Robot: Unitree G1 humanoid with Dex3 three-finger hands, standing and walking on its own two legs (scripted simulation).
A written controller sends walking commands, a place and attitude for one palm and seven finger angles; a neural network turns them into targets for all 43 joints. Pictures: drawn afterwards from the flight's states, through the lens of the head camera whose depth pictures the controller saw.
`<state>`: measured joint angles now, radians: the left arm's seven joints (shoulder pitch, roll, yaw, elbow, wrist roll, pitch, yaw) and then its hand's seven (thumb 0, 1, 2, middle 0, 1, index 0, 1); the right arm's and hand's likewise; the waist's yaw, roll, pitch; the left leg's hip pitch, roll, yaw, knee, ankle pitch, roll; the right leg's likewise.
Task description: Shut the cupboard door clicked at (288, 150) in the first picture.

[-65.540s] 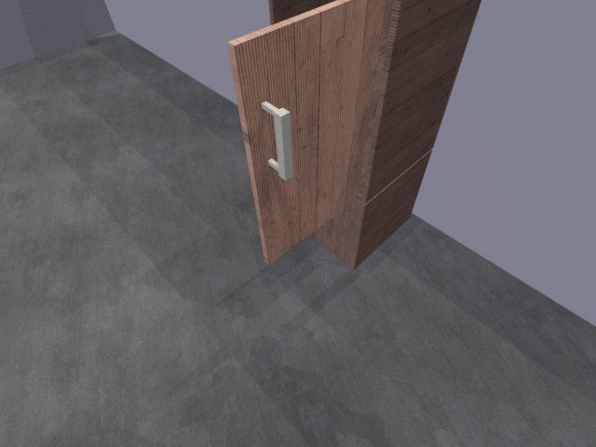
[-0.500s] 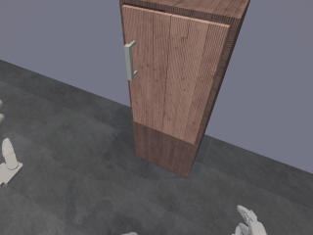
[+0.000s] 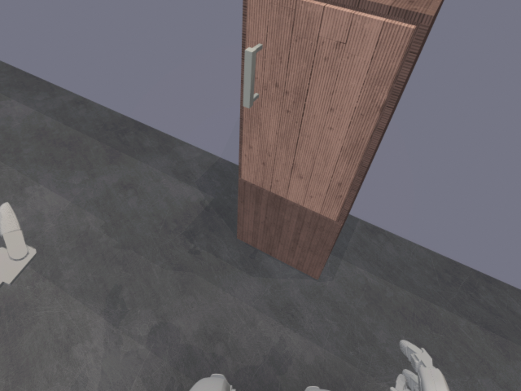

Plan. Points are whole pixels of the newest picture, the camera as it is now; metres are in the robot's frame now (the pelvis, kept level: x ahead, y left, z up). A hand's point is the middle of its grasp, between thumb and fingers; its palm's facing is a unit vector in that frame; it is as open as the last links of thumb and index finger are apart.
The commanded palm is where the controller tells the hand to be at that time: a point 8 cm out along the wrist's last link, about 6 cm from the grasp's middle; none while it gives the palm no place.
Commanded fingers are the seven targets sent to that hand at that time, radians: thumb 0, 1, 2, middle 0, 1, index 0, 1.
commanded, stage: stop stepping back and stand still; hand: left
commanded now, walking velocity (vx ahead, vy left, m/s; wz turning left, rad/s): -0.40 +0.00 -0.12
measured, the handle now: (253, 76) +0.80 +0.08 +0.09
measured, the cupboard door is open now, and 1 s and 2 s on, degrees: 0 0 0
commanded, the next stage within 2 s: let the arm hang, fingers relaxed in 1.36 s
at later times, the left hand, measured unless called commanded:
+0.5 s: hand out of the picture +0.15 +0.27 +0.19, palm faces +0.40 -0.84 -0.38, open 7.4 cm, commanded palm +0.08 +0.30 +0.20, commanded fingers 0.00 0.90 0.90 -0.20 -0.30 -0.20 -0.30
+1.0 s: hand out of the picture +0.15 +0.27 +0.19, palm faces +0.38 -0.83 -0.41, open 7.4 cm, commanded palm +0.09 +0.32 +0.20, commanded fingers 0.00 0.90 0.90 -0.20 -0.30 -0.20 -0.30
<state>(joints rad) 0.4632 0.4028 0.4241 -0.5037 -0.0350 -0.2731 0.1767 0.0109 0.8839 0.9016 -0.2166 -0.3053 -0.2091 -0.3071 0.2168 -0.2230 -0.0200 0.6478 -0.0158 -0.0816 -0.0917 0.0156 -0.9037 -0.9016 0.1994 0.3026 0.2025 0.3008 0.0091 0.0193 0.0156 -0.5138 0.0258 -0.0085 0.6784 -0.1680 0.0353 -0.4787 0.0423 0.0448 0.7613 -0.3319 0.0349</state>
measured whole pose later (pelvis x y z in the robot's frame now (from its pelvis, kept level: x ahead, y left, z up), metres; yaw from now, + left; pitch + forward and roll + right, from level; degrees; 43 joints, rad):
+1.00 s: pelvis -0.07 +0.03 +0.02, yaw -5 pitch -1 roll +0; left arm 0.51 0.39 0.39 -0.43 -0.05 -0.20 0.16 0.01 0.89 0.90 -0.21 -0.30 -0.21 -0.31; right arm 0.22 -0.20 0.00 0.63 0.01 -0.10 -0.08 0.02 -0.91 -0.90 0.20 0.30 0.20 0.30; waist 0.00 0.00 -0.02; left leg -0.29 0.03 0.06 0.53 -0.22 0.00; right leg -0.15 0.01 -0.02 0.51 -0.35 -0.02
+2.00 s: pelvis -0.10 +0.04 +0.03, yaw -4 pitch -1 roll -1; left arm 0.39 0.18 0.01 1.14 0.01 0.02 0.02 0.00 0.94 0.90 -0.21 -0.30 -0.20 -0.30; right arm 0.34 -0.17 0.00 1.10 -0.02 0.04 -0.03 0.01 -0.91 -0.90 0.20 0.30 0.20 0.30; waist -0.01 0.02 0.05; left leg -0.29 0.02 0.04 0.45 -0.14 0.02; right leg -0.14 0.02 -0.04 0.43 -0.27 -0.01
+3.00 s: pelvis -0.08 +0.04 +0.03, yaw -5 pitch -2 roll +0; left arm 0.35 0.13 0.01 1.15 0.01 0.00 0.04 0.00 0.91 0.90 -0.20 -0.30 -0.19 -0.30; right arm 0.29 -0.14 0.00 1.12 -0.02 0.01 -0.04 0.01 -0.91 -0.90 0.20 0.30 0.20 0.30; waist -0.01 0.02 0.03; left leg -0.24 0.01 0.06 0.42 -0.15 0.01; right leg -0.10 0.00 -0.03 0.41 -0.28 -0.01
